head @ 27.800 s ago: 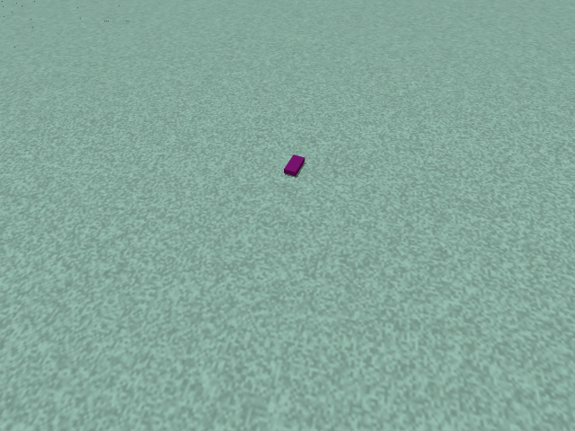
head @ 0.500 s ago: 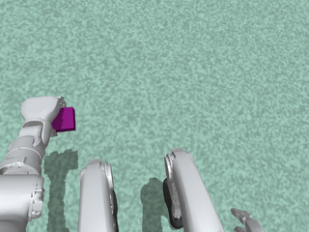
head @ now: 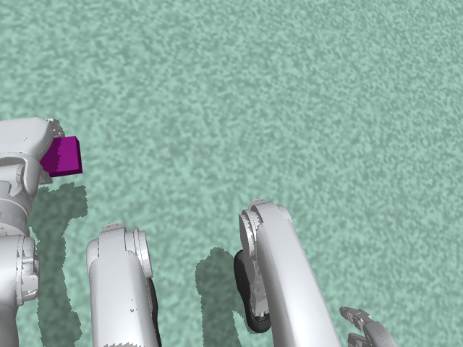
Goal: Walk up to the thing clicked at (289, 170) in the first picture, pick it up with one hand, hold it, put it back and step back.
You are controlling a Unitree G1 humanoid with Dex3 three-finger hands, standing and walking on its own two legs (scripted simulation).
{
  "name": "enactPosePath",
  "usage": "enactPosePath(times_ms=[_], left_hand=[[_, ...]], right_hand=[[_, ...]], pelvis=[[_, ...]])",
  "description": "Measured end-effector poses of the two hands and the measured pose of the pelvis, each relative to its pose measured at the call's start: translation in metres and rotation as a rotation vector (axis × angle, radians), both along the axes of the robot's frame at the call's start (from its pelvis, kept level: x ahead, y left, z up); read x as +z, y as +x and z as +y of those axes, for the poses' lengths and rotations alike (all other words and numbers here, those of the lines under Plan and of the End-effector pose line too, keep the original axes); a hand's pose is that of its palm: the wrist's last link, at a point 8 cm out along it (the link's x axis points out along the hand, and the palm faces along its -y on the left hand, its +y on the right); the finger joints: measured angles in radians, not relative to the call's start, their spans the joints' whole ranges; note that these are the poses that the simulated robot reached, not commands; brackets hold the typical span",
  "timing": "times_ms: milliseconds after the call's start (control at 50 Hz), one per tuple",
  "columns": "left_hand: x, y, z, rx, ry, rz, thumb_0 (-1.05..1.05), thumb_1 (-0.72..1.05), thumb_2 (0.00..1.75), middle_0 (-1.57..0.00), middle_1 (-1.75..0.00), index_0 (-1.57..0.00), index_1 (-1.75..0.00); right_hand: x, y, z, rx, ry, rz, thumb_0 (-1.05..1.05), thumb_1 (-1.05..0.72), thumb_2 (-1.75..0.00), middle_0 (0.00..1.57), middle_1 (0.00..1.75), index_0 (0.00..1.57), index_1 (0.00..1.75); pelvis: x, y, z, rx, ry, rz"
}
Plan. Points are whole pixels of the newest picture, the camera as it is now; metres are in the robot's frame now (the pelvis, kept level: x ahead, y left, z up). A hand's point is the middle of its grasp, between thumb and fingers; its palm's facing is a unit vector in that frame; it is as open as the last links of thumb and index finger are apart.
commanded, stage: crouch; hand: left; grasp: from above
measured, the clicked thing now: (40, 159) +0.46 +0.29 -0.20
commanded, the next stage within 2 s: lower in 0.36 s
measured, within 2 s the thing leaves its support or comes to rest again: rests again in 1.70 s
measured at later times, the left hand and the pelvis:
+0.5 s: hand (46, 158) +0.47 +0.29 -0.22, palm faces -0.46 -0.04 -0.89, open 9.4 cm; pelvis +0.00 +0.00 -0.05, yaw -2 degrees
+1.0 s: hand (57, 163) +0.47 +0.29 -0.28, palm faces -0.46 -0.06 -0.89, open 9.3 cm; pelvis +0.00 +0.00 -0.08, yaw -4 degrees
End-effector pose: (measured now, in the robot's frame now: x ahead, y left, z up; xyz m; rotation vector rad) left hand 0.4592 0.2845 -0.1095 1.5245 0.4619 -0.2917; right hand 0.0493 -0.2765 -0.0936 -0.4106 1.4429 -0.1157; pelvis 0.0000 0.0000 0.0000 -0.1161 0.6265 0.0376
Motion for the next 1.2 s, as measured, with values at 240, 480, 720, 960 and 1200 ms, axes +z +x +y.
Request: enactPosePath(times_ms=[240,480,720,960,1200], left_hand=[[-0.032,0.008,0.000,-0.003,0.000,0.000,0.00,0.13,0.33,-0.77,-0.39,-0.79,-0.37],[-0.052,0.016,0.003,0.005,0.000,-0.003,0.00,0.13,0.30,-0.79,-0.37,-0.81,-0.35],[-0.081,0.016,0.006,0.004,-0.015,0.020,0.00,0.11,0.28,-0.82,-0.34,-0.84,-0.32],[-0.109,0.020,0.005,0.000,-0.020,-0.002,0.00,0.12,0.26,-0.83,-0.33,-0.85,-0.31],[-0.128,0.025,0.003,0.021,-0.033,-0.006,0.00,0.13,0.25,-0.84,-0.31,-0.85,-0.29]], right_hand=[[-0.027,-0.025,0.005,-0.001,0.015,0.051,0.00,-0.91,-0.89,0.20,0.30,0.20,0.30],[-0.042,-0.024,0.007,0.022,0.019,0.061,0.00,-0.91,-0.89,0.20,0.30,0.20,0.30],[-0.048,-0.015,0.005,0.062,0.003,0.068,0.00,-0.91,-0.89,0.20,0.30,0.20,0.30],[-0.051,-0.022,0.006,0.089,-0.017,0.097,0.00,-0.91,-0.89,0.20,0.30,0.20,0.30],[-0.050,-0.029,0.011,0.131,-0.011,0.104,0.00,-0.90,-0.89,0.20,0.30,0.20,0.30]], pelvis=[[-0.031,-0.004,0.000,-0.010,-0.007,-0.024],[-0.049,-0.003,0.000,-0.019,-0.017,-0.035],[-0.060,0.001,0.001,-0.026,-0.031,-0.048],[-0.075,0.001,0.003,-0.037,-0.050,-0.070],[-0.083,0.001,0.005,-0.053,-0.071,-0.098]])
